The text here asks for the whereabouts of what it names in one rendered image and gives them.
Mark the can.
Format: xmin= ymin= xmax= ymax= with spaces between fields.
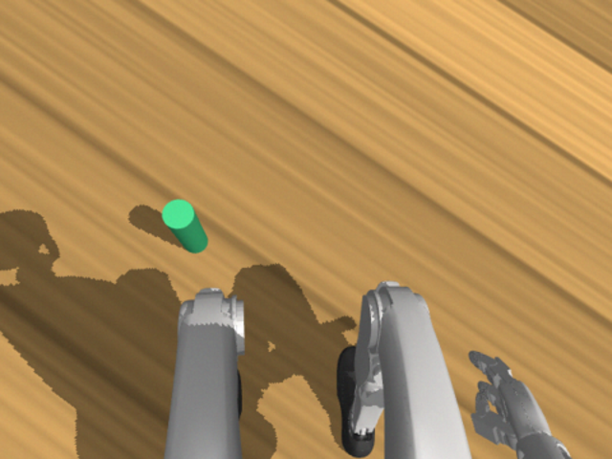
xmin=162 ymin=200 xmax=208 ymax=253

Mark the right robot arm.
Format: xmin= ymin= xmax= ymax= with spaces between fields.
xmin=515 ymin=434 xmax=573 ymax=459

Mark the right robot hand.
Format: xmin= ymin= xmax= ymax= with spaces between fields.
xmin=469 ymin=351 xmax=552 ymax=450

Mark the right robot foot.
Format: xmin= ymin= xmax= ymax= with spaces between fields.
xmin=337 ymin=346 xmax=375 ymax=458

